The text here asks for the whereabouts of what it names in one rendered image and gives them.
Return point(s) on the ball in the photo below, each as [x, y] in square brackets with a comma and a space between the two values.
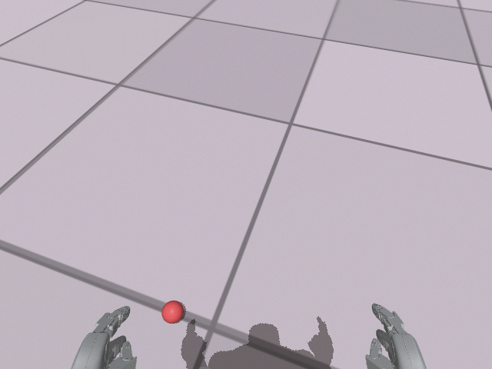
[172, 312]

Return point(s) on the right robot hand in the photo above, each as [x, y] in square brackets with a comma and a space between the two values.
[402, 348]

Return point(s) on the left robot hand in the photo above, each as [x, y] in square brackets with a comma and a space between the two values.
[96, 350]

